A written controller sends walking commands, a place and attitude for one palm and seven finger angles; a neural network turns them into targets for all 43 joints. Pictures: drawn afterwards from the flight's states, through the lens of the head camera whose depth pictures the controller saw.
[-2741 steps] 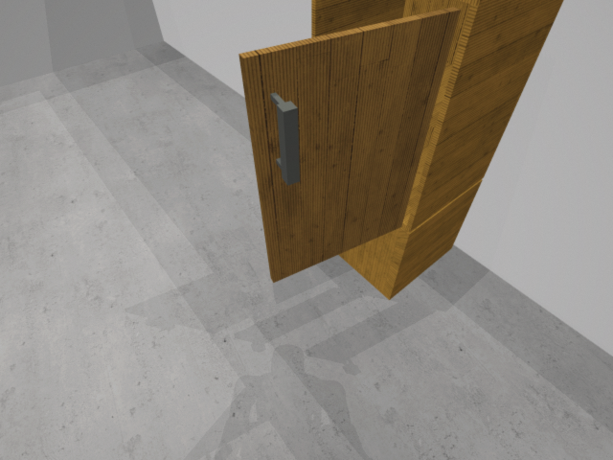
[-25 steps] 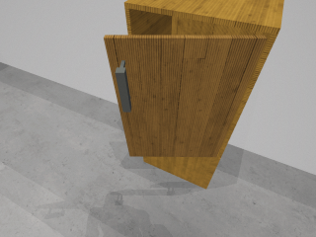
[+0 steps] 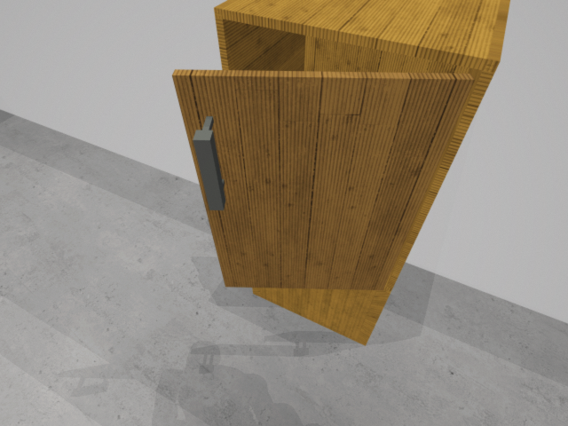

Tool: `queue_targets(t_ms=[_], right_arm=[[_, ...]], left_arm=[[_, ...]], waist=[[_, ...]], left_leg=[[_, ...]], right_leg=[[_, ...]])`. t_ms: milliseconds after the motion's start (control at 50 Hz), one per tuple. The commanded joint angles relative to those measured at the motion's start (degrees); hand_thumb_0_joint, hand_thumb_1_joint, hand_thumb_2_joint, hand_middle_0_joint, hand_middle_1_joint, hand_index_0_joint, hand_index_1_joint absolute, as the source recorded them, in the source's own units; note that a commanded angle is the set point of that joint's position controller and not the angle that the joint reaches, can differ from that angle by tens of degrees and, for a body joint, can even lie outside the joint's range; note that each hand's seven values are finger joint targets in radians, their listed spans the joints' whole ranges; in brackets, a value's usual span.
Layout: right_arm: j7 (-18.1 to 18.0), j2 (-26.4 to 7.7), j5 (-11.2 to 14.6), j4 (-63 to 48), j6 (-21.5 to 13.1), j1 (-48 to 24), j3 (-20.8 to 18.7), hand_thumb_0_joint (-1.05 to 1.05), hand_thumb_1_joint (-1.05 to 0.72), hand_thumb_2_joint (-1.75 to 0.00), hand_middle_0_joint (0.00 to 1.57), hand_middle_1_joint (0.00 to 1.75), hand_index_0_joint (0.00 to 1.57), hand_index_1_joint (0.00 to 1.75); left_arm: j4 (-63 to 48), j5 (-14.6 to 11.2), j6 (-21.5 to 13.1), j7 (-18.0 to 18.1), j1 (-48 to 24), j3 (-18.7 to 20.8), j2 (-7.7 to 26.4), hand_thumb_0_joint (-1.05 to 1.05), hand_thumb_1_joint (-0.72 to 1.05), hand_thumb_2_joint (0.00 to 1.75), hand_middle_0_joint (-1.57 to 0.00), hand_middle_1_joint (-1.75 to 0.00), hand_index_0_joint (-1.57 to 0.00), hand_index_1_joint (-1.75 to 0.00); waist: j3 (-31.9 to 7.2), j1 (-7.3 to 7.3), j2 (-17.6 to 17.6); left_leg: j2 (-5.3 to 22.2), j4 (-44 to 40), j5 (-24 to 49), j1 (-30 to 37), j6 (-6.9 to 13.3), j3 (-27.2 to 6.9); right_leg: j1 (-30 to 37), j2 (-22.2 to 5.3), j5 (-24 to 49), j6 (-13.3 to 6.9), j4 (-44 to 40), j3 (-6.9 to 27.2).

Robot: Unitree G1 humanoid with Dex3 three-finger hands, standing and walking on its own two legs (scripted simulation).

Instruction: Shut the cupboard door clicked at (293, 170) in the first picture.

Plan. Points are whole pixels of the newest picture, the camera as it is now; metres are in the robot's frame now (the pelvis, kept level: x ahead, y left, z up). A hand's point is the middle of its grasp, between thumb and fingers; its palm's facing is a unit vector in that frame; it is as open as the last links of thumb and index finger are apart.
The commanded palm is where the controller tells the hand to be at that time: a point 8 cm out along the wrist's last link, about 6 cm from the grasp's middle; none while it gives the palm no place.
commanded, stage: come to a stop and stand still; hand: left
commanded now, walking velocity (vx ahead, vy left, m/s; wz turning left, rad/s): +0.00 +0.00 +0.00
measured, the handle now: (213, 164) +0.48 +0.14 +0.11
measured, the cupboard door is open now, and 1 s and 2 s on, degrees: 25 25 25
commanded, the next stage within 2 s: look again from close up in 0.04 s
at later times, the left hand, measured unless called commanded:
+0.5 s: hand out of the picture +0.01 +0.18 -0.17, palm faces +0.02 -0.98 -0.20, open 7.4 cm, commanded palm none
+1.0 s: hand out of the picture +0.00 +0.16 -0.18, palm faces +0.03 -0.98 -0.19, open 7.4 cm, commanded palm none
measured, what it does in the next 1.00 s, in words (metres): stands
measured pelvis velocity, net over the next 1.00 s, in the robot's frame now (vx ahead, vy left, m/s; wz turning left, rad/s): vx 0.02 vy -0.02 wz -0.01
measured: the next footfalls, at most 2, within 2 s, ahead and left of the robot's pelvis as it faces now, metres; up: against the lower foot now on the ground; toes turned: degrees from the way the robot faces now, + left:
none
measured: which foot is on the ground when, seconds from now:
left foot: down 0.00-1.00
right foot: down 0.00-1.00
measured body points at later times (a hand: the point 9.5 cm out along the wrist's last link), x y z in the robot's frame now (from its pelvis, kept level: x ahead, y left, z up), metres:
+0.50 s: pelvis +0.00 +0.00 +0.00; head +0.00 -0.01 +0.45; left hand +0.01 +0.23 -0.15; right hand +0.00 -0.23 -0.16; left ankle -0.02 +0.12 -0.74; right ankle +0.04 -0.12 -0.74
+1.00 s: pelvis +0.02 -0.02 -0.01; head +0.03 -0.02 +0.44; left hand +0.00 +0.21 -0.16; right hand +0.00 -0.24 -0.17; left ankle -0.02 +0.12 -0.74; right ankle +0.04 -0.12 -0.74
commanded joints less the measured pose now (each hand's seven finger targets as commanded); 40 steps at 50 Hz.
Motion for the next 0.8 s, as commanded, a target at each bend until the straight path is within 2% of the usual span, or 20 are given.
queue_targets(t_ms=[0, 100, 300, 400, 500, 660, 700, 760, 780], right_arm=[[-0.47, -6.25, -0.21, -1.68, -1.04, 3.05, -1.31, 0.00, -0.90, -0.90, 0.20, 0.30, 0.20, 0.30], [-0.53, -6.42, -0.22, -1.27, -1.16, 2.96, -1.24, 0.00, -0.90, -0.90, 0.20, 0.30, 0.20, 0.30], [-0.56, -6.31, -0.20, -0.37, -1.05, 3.57, -1.10, 0.00, -0.90, -0.90, 0.20, 0.30, 0.20, 0.30], [-0.56, -5.92, -0.19, -0.05, -0.97, 3.95, -1.10, 0.00, -0.90, -0.90, 0.20, 0.30, 0.20, 0.30], [-0.60, -5.50, -0.25, 0.30, -0.98, 4.27, -1.09, 0.00, -0.90, -0.90, 0.20, 0.30, 0.20, 0.30], [-0.67, -5.09, -0.26, 0.60, -0.96, 4.92, -1.10, 0.00, -0.90, -0.90, 0.20, 0.30, 0.20, 0.30], [-0.68, -5.08, -0.26, 0.64, -1.12, 5.18, -1.06, 0.00, -0.90, -0.90, 0.20, 0.30, 0.20, 0.30], [-0.68, -4.56, -0.65, 0.92, -0.70, 5.82, -1.16, 0.00, -0.90, -0.90, 0.20, 0.30, 0.20, 0.30], [-0.67, -5.07, -0.79, 0.96, -0.58, 5.75, -1.36, 0.00, -0.90, -0.90, 0.20, 0.30, 0.20, 0.30]], left_arm=[[-2.57, -0.17, -1.14, 0.57, 2.27, 1.34, 7.42, 0.00, 0.90, 0.90, -0.20, -0.30, -0.20, -0.30], [-2.22, -0.17, -1.12, 0.52, 2.31, 1.38, 7.33, 0.00, 0.90, 0.90, -0.20, -0.30, -0.20, -0.30], [-1.31, -0.13, -0.98, 0.45, 2.93, 1.28, 7.03, 0.00, 0.90, 0.90, -0.20, -0.30, -0.20, -0.30], [-0.98, -0.10, -0.96, 0.45, 3.40, 1.24, 6.62, 0.00, 0.90, 0.90, -0.20, -0.30, -0.20, -0.30], [-0.78, -0.08, -0.94, 0.45, 3.92, 1.34, 6.38, 0.00, 0.90, 0.90, -0.20, -0.30, -0.20, -0.30], [-0.43, -0.03, -0.95, 0.44, 4.33, 1.30, 5.97, 0.00, 0.90, 0.90, -0.20, -0.30, -0.20, -0.30], [-0.47, -0.05, -0.98, 0.45, 4.46, 1.37, 5.81, 0.00, 0.90, 0.90, -0.20, -0.30, -0.20, -0.30], [0.13, 0.13, -0.46, 0.17, 5.58, 1.41, 4.56, 0.00, 0.90, 0.90, -0.20, -0.30, -0.20, -0.30], [-0.10, 0.27, -0.23, 0.02, 5.73, 1.58, 4.37, 0.00, 0.90, 0.90, -0.20, -0.30, -0.20, -0.30]], waist=[[-0.19, 0.02, -0.60], [-0.44, 0.20, -0.38], [1.31, 0.28, -0.49], [1.34, 0.25, -1.67], [2.13, 0.44, -0.74], [2.80, 0.43, -1.13], [1.77, 0.37, -0.57], [2.66, 0.39, -0.50], [3.50, 0.38, 0.60]], left_leg=[[5.22, -5.00, 5.11, -2.80, 0.68, -4.17], [5.49, -5.59, 5.49, -2.57, 0.70, -4.38], [5.39, -6.61, 2.50, -3.51, 0.81, -4.80], [5.26, -6.51, 1.63, -3.49, 0.81, -4.74], [5.17, -6.75, 0.43, -4.25, 0.85, -4.94], [5.29, -6.63, 0.36, -4.32, 1.00, -4.93], [5.34, -6.61, 1.30, -3.98, 1.00, -5.10], [6.59, -8.02, -7.46, -4.58, 1.53, -6.39], [7.44, -9.32, -11.28, -5.26, 1.95, -7.25]], right_leg=[[3.03, -5.68, 6.58, -2.26, -4.80, 4.88], [3.84, -5.58, 6.74, -2.21, -4.87, 4.42], [3.01, -5.42, 2.33, -2.17, -6.20, 4.54], [2.50, -5.34, 0.77, -2.09, -6.64, 4.70], [2.10, -5.24, -0.72, -2.13, -6.89, 4.59], [1.50, -5.25, -0.96, -2.22, -6.92, 4.38], [1.97, -5.20, 0.40, -2.15, -6.29, 4.31], [0.62, -3.82, -6.37, -1.98, -4.89, 2.85], [-0.51, -3.25, -8.81, -1.98, -3.68, 2.11]])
